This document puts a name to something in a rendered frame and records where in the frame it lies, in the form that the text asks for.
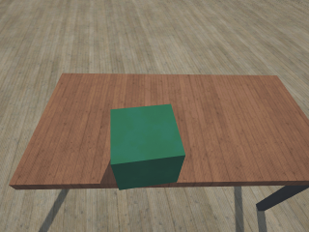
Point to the carton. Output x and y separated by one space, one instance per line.
146 148

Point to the table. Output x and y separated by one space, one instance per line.
237 130

